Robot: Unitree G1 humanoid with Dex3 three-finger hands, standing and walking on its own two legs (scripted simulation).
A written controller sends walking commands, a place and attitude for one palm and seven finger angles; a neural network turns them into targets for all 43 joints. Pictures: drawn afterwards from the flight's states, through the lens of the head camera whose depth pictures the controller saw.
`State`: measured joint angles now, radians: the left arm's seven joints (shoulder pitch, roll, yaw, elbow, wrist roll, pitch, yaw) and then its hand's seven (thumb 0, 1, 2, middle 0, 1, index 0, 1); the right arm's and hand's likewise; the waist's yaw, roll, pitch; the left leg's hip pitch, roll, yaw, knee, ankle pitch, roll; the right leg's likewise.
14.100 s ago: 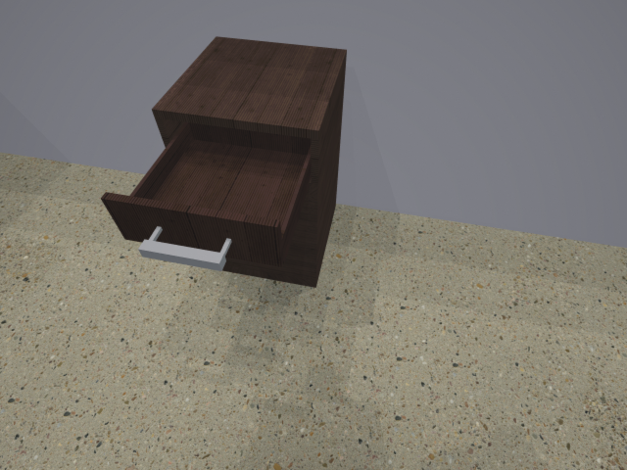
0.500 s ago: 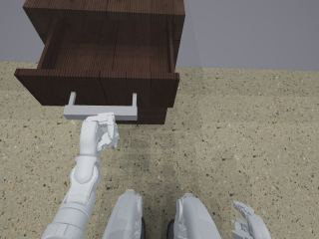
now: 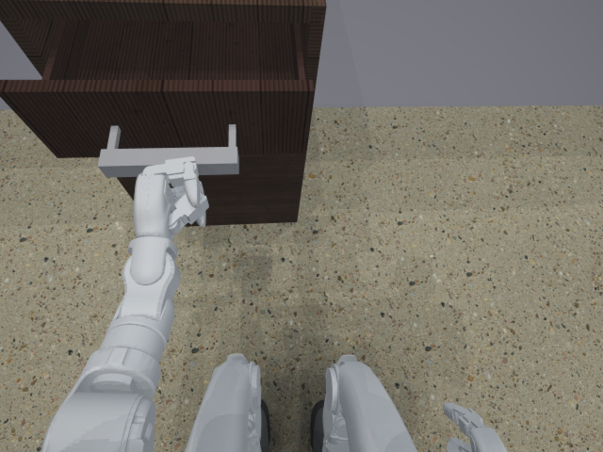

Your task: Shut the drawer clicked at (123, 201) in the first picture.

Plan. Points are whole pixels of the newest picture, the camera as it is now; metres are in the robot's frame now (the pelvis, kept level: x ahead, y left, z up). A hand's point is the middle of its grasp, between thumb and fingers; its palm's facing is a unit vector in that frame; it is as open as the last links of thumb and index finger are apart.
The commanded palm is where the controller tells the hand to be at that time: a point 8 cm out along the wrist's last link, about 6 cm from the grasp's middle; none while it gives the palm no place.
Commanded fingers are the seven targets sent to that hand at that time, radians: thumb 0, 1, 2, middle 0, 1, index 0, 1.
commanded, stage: push the drawer shut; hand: left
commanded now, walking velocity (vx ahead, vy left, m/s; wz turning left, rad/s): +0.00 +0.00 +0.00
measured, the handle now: (173, 147) +0.52 +0.18 +0.00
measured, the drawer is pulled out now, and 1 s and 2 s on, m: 0.12 0.00 0.00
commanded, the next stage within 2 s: pull the fist back off the drawer in 1.36 s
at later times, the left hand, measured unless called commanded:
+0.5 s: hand (202, 166) +0.49 +0.13 +0.00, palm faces +0.06 -1.00 -0.04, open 2.9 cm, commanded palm +0.48 +0.17 +0.01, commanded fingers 0.00 0.90 0.90 -1.40 -1.60 -1.40 -1.60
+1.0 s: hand (204, 126) +0.56 +0.14 +0.00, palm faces +0.07 -1.00 -0.03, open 2.9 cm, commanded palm +0.55 +0.16 +0.01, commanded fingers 0.00 0.90 0.90 -1.40 -1.60 -1.40 -1.60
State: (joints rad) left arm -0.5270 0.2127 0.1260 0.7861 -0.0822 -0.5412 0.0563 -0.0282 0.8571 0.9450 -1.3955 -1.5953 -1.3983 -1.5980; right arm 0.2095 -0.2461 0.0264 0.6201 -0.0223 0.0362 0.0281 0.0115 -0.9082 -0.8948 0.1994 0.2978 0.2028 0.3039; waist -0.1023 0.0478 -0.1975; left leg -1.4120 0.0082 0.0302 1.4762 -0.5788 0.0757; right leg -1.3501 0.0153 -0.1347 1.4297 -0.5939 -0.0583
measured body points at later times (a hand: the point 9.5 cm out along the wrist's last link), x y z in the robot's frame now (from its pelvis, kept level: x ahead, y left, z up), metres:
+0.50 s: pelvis -0.01 +0.00 -0.01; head +0.16 +0.02 +0.40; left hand +0.48 +0.19 +0.01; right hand +0.06 -0.26 -0.14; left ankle +0.05 +0.08 -0.57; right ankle +0.04 -0.09 -0.57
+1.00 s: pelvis -0.01 +0.00 -0.03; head +0.19 +0.03 +0.38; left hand +0.55 +0.19 +0.01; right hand -0.01 -0.26 -0.13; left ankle +0.05 +0.08 -0.57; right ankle +0.04 -0.09 -0.57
